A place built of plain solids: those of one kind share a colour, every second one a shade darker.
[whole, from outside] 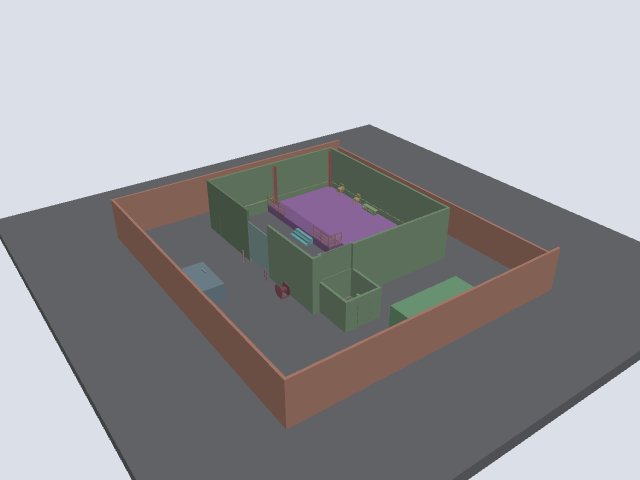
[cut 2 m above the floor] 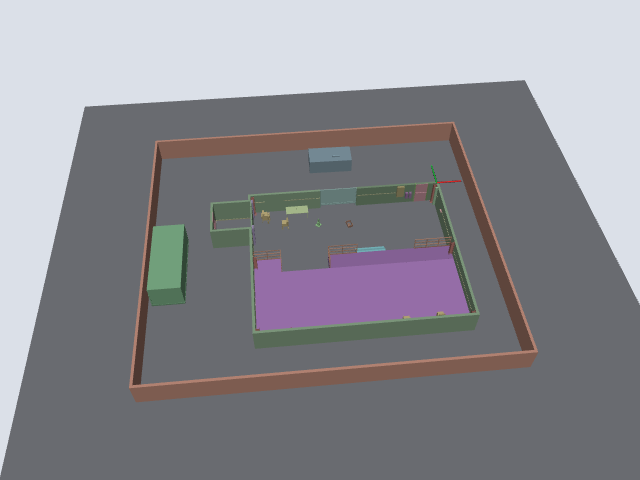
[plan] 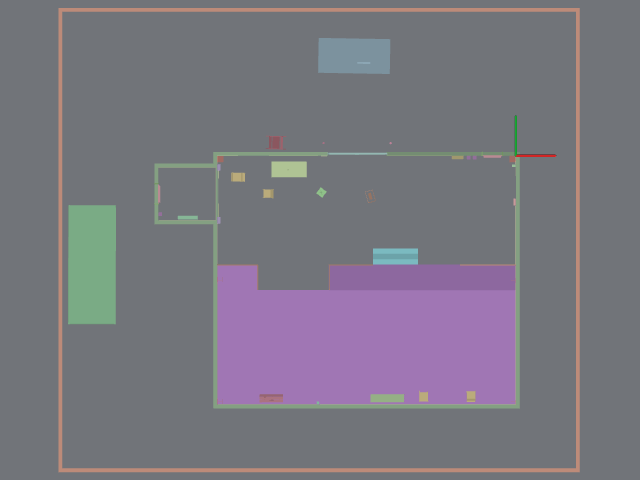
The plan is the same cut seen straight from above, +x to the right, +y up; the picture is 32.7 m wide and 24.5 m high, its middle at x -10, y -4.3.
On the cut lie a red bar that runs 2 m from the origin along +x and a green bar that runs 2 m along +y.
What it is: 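A works' assembly hall with a stage; one tall room on two levels; a low floor behind the doors and a raised floor 0.66 m over it, whose front bears 2 heads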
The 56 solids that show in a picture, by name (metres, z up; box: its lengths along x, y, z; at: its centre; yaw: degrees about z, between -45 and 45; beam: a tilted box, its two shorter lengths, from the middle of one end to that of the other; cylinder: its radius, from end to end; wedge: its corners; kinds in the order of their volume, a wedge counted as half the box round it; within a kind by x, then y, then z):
{
 "beyond_container_1": {"box": [0.08, 6.06, 0.23], "at": [-22.82, -5.57, 0.06], "yaw": -0.1},
 "beyond_container_2": {"box": [2.44, 0.08, 0.2], "at": [-21.65, -8.56, 0.04], "yaw": -0.1},
 "beyond_container_3": {"box": [2.32, 5.99, 2.59], "at": [-21.64, -5.55, 1.24], "yaw": -0.1},
 "beyond_container_4": {"box": [2.4, 6.06, 2.65], "at": [-21.64, -5.55, 1.27], "yaw": -0.1},
 "beyond_container_5": {"box": [0.08, 6.06, 0.23], "at": [-20.46, -5.57, 0.06], "yaw": -0.1},
 "raised_floor_bank_1": {"box": [2.1, 1.3, 0.71], "at": [-14.2, -6.2, 0.3]},
 "raised_floor_bank_2": {"box": [15.25, 5.85, 0.71], "at": [-7.62, -9.78, 0.3]},
 "raised_floor_bank_3": {"box": [9.55, 1.3, 0.71], "at": [-4.78, -6.2, 0.3]},
 "yard_bound_1": {"box": [0.2, 23.7, 3.71], "at": [-23.25, -4.3, 1.8]},
 "yard_bound_2": {"box": [26.61, 0.2, 3.01], "at": [-10.04, -16.05, 1.46]},
 "yard_bound_3": {"box": [26.61, 0.2, 3.71], "at": [-10.04, 7.44, 1.8]},
 "yard_bound_4": {"box": [0.2, 23.7, 3.71], "at": [3.16, -4.3, 1.8]},
 "wall_1": {"box": [0.2, 3.1, 2.55], "at": [-18.35, -1.95, 1.23]},
 "wall_2": {"box": [3.2, 0.2, 2.55], "at": [-16.85, -3.4, 1.23]},
 "wall_3": {"box": [3.2, 0.2, 2.55], "at": [-16.85, -0.5, 1.23]},
 "wall_4": {"box": [0.2, 9.6, 4.65], "at": [-15.35, -8.1, 2.27]},
 "wall_5": {"box": [0.2, 0.8, 4.65], "at": [-15.35, -0.2, 2.27]},
 "wall_6": {"box": [0.06, 2.7, 2.55], "at": [-15.28, -1.95, 1.23]},
 "wall_7": {"box": [0.06, 2.82, 4.65], "at": [-15.22, -1.95, 2.27]},
 "wall_8": {"box": [5.86, 0.2, 4.65], "at": [-12.53, 0.1, 2.27]},
 "wall_9": {"box": [15.65, 0.2, 4.65], "at": [-7.62, -12.8, 2.27]},
 "wall_10": {"box": [6.81, 0.2, 4.65], "at": [-3.2, 0.1, 2.27]},
 "wall_11": {"box": [0.2, 13.1, 4.65], "at": [0.1, -6.35, 2.27]},
 "beyond_skip_1": {"box": [3.66, 1.78, 1.35], "at": [-8.25, 5.09, 0.62], "yaw": -1.0},
 "door_landing_1": {"box": [2.3, 0.29, 0.55], "at": [-6.15, -5.42, 0.22]},
 "door_landing_2": {"box": [2.3, 0.29, 0.38], "at": [-6.15, -5.15, 0.14]},
 "door_landing_3": {"box": [2.3, 0.29, 0.21], "at": [-6.15, -4.88, 0.06]},
 "roller_shutter_1": {"box": [2.85, 0.1, 0.048], "at": [-8.1, 0.1, 0.27]},
 "roller_shutter_2": {"box": [2.86, 0.07, 0.14], "at": [-8.1, 0.1, 0.35]},
 "roller_shutter_3": {"box": [2.86, 0.06, 3.35], "at": [-8.1, 0.12, 1.93]},
 "pier_1": {"box": [0.17, 0.34, 4.65], "at": [-15.16, -3.3, 2.27]},
 "chair_stack_1": {"box": [0.43, 0.45, 0.54], "at": [-14.23, -1.1, 0.68]},
 "chair_stack_2": {"box": [0.48, 0.43, 0.32], "at": [-12.65, -1.93, 0.59]},
 "chair_stack_3": {"box": [0.45, 0.43, 0.23], "at": [-4.71, -12.28, 1.18]},
 "chair_stack_4": {"box": [0.43, 0.5, 0.2], "at": [-2.29, -12.27, 1.31]},
 "radiator_1": {"box": [1.02, 0.19, 0.76], "at": [-16.75, -3.16, 0.49]},
 "distribution_board_1": {"box": [0.6, 0.18, 1.1], "at": [-2.97, -0.09, 1.4]},
 "door_leaf_1": {"box": [1.0, 0.044, 2.15], "at": [-1.2, 0.0, 1.02]},
 "downpipe_1": {"box": [0.2, 0.14, 3.05], "at": [-0.1, -0.51, 1.49]},
 "beyond_cable_drum_1": {"box": [0.37, 0.68, 0.18], "at": [-12.25, 0.67, 0.53], "yaw": -1.5},
 "beyond_cable_drum_2": {"box": [0.85, 0.042, 0.68], "at": [-12.23, 0.99, 0.53], "yaw": -1.5},
 "bench_things_1": {"box": [1.71, 0.4, 0.07], "at": [-6.56, -12.38, 1.08]},
 "steel_column_1": {"box": [0.014, 0.26, 4.45], "at": [-0.26, -12.56, 2.17]},
 "steel_column_2": {"box": [0.014, 0.26, 4.45], "at": [-0.26, -6.35, 2.17]},
 "steel_column_3": {"box": [0.014, 0.26, 4.45], "at": [-0.02, -6.35, 2.17]},
 "mess_table_1": {"box": [1.8, 0.8, 0.029], "at": [-11.58, -0.69, 0.73]},
 "low_rail_1": {"box": [0.02, 7.08, 0.07], "at": [-15.24, -9.16, 1.2]},
 "low_rail_2": {"box": [5.09, 0.02, 0.07], "at": [-12.7, -12.69, 1.2]},
 "low_rail_3": {"box": [10.05, 0.02, 0.07], "at": [-5.02, -12.69, 1.2]},
 "low_rail_4": {"box": [0.02, 7.08, 0.07], "at": [-0.01, -9.16, 1.2]},
 "deck_rail_1": {"box": [2.1, 0.05, 0.05], "at": [-14.2, -5.58, 1.69]},
 "deck_rail_2": {"box": [2.25, 0.05, 0.05], "at": [-8.43, -5.58, 1.69]},
 "deck_rail_3": {"box": [2.85, 0.05, 0.05], "at": [-1.43, -5.58, 1.69]},
 "bench_short_1": {"box": [1.21, 0.13, 0.029], "at": [-12.49, -12.52, 1.1], "yaw": 0.3},
 "bench_short_2": {"box": [1.2, 0.13, 0.029], "at": [-12.49, -12.38, 1.1]},
 "bench_short_3": {"box": [1.2, 0.13, 0.029], "at": [-12.49, -12.23, 1.1]}
}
